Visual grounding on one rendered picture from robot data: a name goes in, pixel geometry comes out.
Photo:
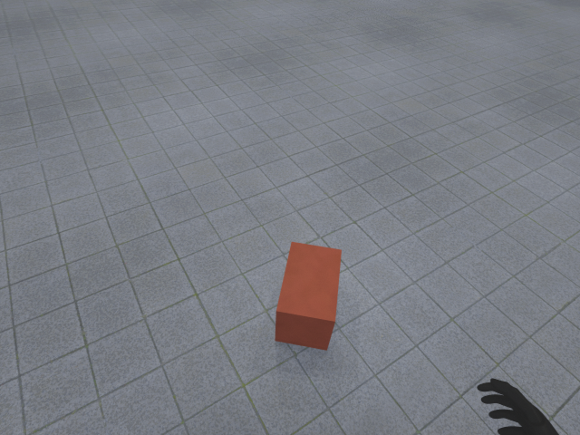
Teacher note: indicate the right robot hand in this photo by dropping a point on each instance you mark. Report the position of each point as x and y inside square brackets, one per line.
[532, 420]

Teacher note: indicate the carton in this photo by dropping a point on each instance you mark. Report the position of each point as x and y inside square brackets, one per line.
[306, 309]

